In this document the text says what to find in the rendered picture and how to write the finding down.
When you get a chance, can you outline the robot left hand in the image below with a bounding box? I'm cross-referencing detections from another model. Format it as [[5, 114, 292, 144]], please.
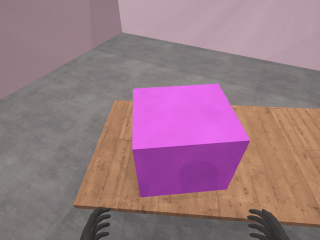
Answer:
[[80, 206, 111, 240]]

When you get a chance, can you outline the carton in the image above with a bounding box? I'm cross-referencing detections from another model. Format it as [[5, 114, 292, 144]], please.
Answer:
[[132, 83, 250, 198]]

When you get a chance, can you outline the table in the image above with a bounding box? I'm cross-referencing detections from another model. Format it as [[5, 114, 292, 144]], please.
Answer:
[[73, 100, 320, 228]]

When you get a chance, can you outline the robot right hand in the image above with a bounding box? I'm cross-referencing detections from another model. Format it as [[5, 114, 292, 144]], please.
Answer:
[[247, 209, 290, 240]]

